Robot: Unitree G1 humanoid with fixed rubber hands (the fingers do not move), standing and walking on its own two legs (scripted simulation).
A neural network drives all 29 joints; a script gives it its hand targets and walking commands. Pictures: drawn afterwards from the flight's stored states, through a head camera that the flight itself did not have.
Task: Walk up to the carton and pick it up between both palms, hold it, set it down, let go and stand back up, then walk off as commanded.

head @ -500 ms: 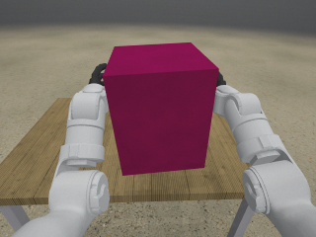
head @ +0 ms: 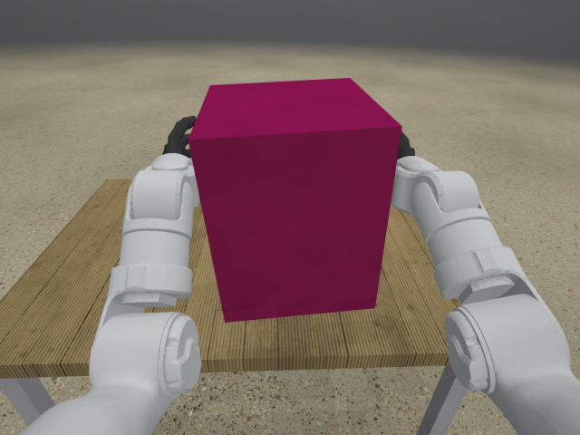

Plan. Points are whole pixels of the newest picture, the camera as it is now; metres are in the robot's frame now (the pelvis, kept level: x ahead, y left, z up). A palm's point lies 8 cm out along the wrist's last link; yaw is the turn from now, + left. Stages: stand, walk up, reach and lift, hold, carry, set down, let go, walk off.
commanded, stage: hold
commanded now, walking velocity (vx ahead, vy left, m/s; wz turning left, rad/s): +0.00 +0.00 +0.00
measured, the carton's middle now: (290, 194) +0.37 +0.01 +0.24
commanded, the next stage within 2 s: set down in 0.18 s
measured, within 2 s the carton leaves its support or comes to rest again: neither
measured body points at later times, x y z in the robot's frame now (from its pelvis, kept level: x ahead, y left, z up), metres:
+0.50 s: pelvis +0.00 +0.00 +0.00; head -0.08 +0.02 +0.44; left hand +0.40 +0.16 +0.26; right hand +0.40 -0.13 +0.26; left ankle +0.05 +0.11 -0.75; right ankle +0.00 -0.12 -0.74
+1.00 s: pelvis +0.01 -0.01 +0.00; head -0.03 +0.01 +0.45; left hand +0.44 +0.14 +0.24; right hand +0.41 -0.15 +0.20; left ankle +0.05 +0.11 -0.74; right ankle +0.00 -0.12 -0.74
